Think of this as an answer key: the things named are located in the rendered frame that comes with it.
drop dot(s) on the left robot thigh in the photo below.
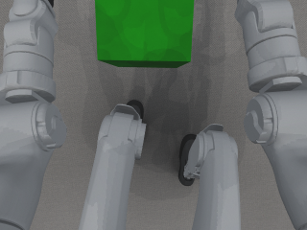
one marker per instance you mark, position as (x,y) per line
(107,197)

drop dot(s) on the robot left shin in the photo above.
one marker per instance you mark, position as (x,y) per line
(106,123)

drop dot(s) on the right robot forearm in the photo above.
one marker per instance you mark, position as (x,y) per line
(274,59)

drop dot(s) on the left robot forearm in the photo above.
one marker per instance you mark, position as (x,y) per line
(28,56)

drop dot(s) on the left robot upper arm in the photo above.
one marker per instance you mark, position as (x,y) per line
(29,134)

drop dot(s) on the carton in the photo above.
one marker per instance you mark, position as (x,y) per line
(144,33)

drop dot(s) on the right robot upper arm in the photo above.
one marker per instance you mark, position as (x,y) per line
(278,122)

